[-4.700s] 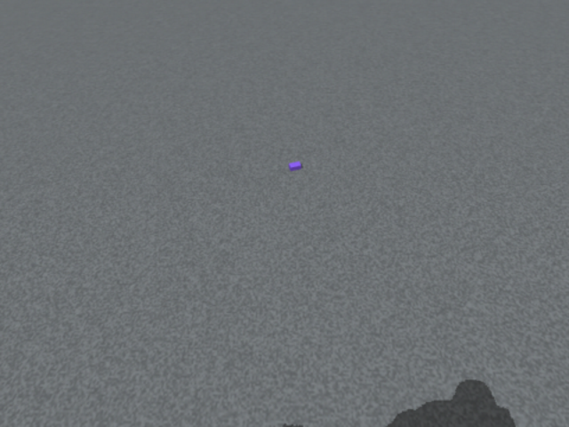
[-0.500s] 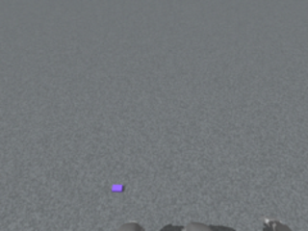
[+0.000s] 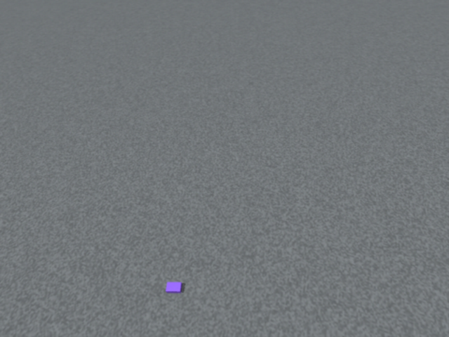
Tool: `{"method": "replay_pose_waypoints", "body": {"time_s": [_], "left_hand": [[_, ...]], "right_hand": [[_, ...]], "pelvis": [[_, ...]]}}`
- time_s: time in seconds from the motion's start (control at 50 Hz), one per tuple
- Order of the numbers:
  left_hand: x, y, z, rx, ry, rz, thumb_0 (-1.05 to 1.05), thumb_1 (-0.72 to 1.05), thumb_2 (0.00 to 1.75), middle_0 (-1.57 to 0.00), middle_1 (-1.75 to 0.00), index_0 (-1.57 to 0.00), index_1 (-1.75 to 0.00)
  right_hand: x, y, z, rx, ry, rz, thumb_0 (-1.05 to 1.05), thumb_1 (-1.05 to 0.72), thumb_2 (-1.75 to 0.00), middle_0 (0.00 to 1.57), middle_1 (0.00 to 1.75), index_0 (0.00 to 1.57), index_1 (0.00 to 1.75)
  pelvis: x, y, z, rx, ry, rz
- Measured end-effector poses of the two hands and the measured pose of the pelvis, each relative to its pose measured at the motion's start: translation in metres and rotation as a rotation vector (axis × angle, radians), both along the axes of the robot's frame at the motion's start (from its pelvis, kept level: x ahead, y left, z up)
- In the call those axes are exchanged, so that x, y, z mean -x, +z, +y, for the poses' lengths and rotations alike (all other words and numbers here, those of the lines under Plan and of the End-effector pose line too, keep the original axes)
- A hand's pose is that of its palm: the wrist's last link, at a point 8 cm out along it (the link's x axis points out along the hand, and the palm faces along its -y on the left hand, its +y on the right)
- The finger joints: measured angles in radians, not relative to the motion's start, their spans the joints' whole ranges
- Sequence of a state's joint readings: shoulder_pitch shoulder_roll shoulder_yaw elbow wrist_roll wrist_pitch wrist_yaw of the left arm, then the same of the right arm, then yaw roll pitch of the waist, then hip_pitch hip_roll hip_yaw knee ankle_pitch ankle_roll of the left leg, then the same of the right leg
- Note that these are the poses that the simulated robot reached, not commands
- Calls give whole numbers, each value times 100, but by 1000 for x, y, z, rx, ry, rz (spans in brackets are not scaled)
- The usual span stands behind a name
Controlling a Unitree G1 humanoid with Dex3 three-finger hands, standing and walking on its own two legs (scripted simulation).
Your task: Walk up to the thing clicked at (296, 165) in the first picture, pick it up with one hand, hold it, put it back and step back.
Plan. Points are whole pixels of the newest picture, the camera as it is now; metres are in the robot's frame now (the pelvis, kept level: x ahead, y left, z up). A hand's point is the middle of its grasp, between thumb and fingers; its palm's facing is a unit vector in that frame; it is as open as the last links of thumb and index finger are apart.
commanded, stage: walk up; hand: left
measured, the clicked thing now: (174, 287) +0.43 +0.27 -0.75
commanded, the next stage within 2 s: stand in 1.12 s
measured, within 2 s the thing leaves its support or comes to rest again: neither
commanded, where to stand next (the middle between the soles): +0.05 +0.03 m, yaw +0 degrees
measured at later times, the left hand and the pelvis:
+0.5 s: hand out of the picture +0.08 +0.27 -0.13, palm faces +0.00 -0.94 -0.35, open 7.4 cm; pelvis +0.02 +0.01 +0.02, yaw +1 degrees
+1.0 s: hand out of the picture +0.12 +0.26 -0.13, palm faces +0.00 -0.94 -0.35, open 7.4 cm; pelvis +0.03 +0.01 +0.02, yaw +1 degrees
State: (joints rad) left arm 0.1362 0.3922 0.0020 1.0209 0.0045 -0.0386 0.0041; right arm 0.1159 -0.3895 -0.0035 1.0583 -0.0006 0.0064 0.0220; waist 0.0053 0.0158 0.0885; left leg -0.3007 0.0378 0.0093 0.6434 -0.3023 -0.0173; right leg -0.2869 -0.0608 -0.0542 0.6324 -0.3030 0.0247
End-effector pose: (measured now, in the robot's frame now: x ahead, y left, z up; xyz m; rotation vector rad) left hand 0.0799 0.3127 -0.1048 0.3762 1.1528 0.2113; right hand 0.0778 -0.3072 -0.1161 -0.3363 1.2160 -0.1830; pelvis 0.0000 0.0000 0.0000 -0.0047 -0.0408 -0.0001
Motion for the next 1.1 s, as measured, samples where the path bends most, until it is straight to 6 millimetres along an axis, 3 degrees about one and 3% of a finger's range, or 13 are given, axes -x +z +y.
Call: {"method": "replay_pose_waypoints", "body": {"time_s": [0.22,0.56,1.1], "left_hand": [[-7,0,2,59,26,5,0,90,89,-20,-30,-20,-30],[8,9,4,42,66,87,0,90,89,-20,-30,-20,-30],[-35,12,-7,52,40,38,0,90,89,-20,-30,-20,-30]], "right_hand": [[-17,17,25,-15,19,-12,0,-90,-90,20,30,20,30],[-38,21,19,-17,5,-18,0,-90,-90,20,30,20,30],[-33,18,17,-18,-25,21,0,-90,-90,20,30,20,30]], "pelvis": [[-6,13,12,7,3,-2],[-18,22,12,-1,12,5],[-34,23,9,-5,15,8]]}}
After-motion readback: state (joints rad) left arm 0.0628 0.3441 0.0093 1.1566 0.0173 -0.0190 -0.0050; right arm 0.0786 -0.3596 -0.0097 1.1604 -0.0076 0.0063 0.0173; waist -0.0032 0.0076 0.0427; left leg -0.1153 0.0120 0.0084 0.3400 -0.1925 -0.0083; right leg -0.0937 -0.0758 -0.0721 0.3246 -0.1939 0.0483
